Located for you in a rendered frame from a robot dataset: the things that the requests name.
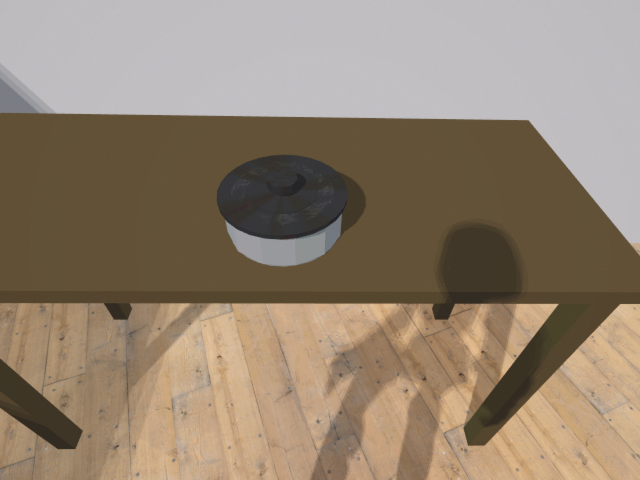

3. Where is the lid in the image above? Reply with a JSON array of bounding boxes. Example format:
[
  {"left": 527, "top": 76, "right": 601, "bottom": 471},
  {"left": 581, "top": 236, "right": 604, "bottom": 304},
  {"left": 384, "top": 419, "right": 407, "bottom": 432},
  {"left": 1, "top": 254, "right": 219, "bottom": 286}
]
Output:
[{"left": 217, "top": 155, "right": 347, "bottom": 240}]

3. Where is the knob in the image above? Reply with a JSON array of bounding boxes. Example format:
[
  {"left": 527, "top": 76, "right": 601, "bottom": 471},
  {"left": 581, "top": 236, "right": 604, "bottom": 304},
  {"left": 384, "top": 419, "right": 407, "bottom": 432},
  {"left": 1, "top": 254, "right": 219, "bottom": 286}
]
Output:
[{"left": 267, "top": 169, "right": 298, "bottom": 195}]

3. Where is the pot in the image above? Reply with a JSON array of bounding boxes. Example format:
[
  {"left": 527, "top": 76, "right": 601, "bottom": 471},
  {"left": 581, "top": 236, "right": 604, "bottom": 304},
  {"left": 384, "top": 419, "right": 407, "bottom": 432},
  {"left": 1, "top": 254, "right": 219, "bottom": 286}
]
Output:
[{"left": 225, "top": 214, "right": 342, "bottom": 267}]

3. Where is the table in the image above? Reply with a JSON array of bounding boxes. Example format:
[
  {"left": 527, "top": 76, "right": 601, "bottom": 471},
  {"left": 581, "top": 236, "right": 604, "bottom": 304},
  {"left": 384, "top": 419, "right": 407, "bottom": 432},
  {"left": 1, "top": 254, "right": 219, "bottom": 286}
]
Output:
[{"left": 0, "top": 113, "right": 640, "bottom": 449}]

